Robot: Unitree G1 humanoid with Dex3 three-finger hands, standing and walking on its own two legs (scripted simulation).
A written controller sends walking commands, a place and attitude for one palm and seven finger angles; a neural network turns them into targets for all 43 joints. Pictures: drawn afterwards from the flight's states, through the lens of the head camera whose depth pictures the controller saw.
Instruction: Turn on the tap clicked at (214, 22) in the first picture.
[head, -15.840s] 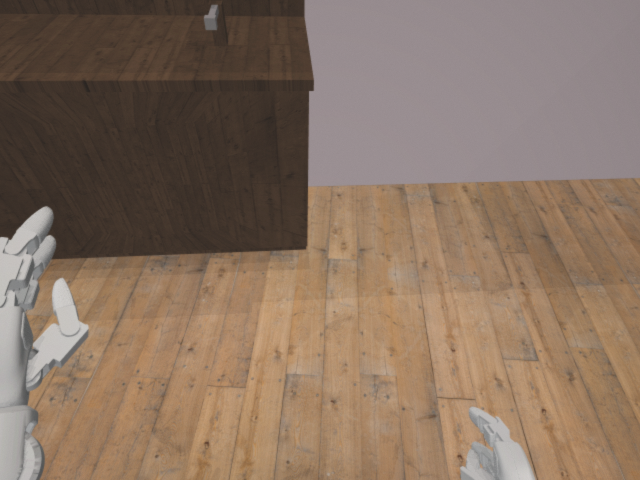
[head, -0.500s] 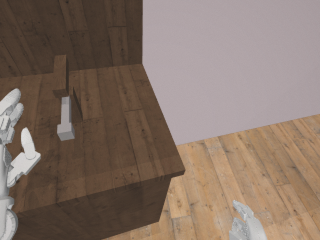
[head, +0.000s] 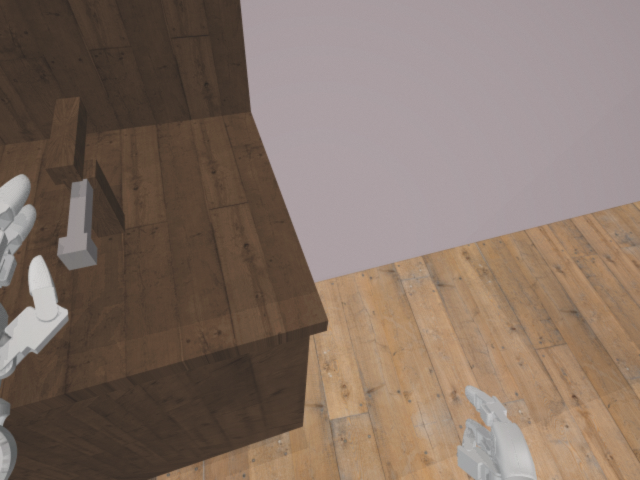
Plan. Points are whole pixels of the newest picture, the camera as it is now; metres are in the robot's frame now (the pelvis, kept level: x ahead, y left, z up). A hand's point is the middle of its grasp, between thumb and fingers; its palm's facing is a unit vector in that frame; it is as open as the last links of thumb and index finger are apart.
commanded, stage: shuffle to correct the standing spot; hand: left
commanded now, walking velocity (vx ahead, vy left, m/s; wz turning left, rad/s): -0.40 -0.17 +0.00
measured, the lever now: (78, 251) +0.31 +0.30 +0.12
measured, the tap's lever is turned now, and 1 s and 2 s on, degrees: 0 0 0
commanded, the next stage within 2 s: come to a stop and stand still in 0.82 s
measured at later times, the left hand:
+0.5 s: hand (41, 378) +0.16 +0.24 +0.16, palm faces +0.37 -0.82 -0.43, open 7.4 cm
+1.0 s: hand (104, 375) +0.17 +0.19 +0.17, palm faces +0.34 -0.84 -0.43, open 7.4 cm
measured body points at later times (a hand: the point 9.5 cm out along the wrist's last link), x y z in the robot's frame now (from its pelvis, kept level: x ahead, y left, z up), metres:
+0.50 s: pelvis -0.05 -0.01 -0.01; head -0.02 +0.01 +0.44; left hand +0.14 +0.28 +0.18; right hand +0.10 -0.24 -0.09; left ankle +0.02 +0.12 -0.74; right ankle -0.03 -0.12 -0.74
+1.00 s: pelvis -0.05 -0.05 -0.01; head -0.02 -0.03 +0.44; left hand +0.14 +0.24 +0.19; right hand +0.11 -0.27 -0.10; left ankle -0.01 +0.10 -0.73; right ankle -0.05 -0.17 -0.74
